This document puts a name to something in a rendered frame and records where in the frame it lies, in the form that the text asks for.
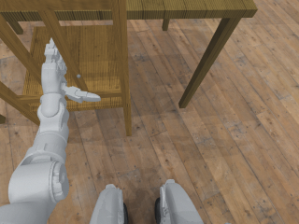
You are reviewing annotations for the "robot left hand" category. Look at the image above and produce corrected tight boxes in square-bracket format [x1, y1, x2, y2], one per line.
[41, 38, 101, 104]

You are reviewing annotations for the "right robot thigh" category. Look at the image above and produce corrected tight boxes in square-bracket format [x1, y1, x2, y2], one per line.
[160, 183, 204, 224]

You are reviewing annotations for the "robot left shin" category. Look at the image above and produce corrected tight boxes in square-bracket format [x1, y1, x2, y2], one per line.
[99, 184, 124, 224]

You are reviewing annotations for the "robot left forearm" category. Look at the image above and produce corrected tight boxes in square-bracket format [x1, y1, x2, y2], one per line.
[7, 92, 69, 203]

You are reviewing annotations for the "chair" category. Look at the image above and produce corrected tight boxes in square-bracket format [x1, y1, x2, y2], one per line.
[0, 0, 132, 143]

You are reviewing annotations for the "left robot upper arm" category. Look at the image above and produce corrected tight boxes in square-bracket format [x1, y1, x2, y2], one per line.
[0, 161, 69, 224]

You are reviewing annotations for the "table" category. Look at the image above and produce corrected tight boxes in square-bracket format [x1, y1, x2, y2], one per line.
[0, 0, 258, 124]

